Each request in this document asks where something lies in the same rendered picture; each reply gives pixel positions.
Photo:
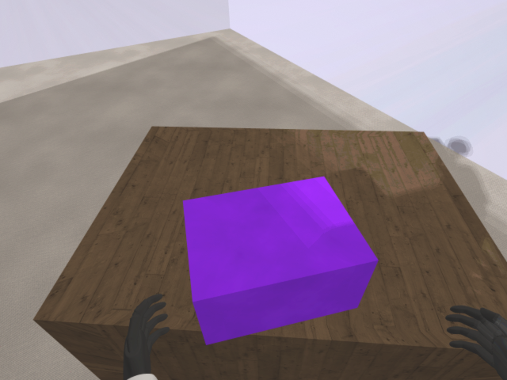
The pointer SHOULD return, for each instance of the robot left hand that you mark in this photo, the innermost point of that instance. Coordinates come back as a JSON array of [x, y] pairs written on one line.
[[138, 343]]

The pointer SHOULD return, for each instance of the pedestal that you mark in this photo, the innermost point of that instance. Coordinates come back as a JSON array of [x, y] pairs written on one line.
[[433, 252]]

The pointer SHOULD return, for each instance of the carton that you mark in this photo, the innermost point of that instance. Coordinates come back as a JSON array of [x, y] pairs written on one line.
[[272, 256]]

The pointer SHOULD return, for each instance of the robot right hand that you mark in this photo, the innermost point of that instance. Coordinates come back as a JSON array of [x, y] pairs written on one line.
[[491, 335]]

